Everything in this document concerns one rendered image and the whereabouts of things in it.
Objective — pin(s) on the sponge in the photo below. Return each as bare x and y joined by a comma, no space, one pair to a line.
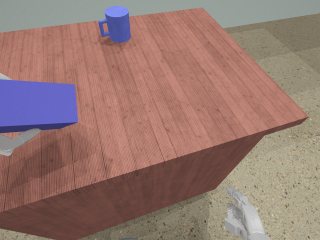
26,105

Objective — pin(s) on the robot right hand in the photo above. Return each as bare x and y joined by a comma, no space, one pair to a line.
247,220

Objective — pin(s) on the table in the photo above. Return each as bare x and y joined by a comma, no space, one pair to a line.
162,118

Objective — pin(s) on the robot left hand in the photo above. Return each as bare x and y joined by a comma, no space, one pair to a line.
7,144

